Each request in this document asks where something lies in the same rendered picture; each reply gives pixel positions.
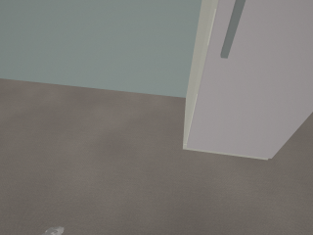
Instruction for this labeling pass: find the handle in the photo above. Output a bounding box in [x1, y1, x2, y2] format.
[220, 0, 246, 59]

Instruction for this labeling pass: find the fridge door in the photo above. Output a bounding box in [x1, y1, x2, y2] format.
[187, 0, 313, 159]

